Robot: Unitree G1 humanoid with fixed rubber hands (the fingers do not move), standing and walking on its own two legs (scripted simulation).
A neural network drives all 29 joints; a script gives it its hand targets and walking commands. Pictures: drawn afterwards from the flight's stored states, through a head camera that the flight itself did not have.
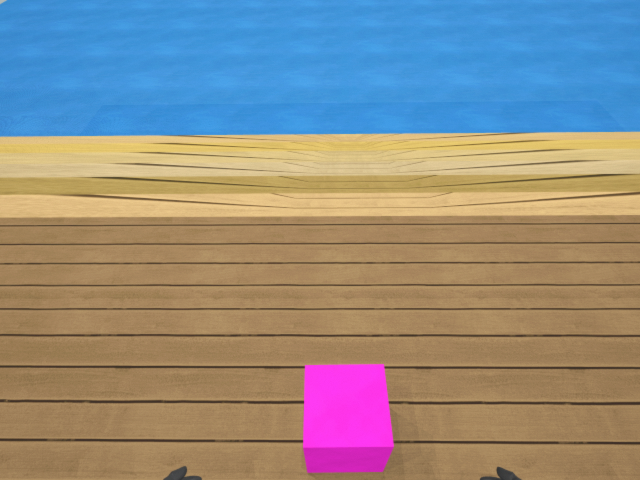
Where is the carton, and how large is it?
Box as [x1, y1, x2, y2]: [303, 364, 393, 472]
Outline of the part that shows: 383,364 305,365 303,449 307,472 382,471 393,447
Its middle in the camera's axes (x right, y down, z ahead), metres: +0.07 +0.49 +1.06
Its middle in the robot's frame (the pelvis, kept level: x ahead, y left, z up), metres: +0.41 -0.03 -0.64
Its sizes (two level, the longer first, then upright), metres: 0.210 0.200 0.250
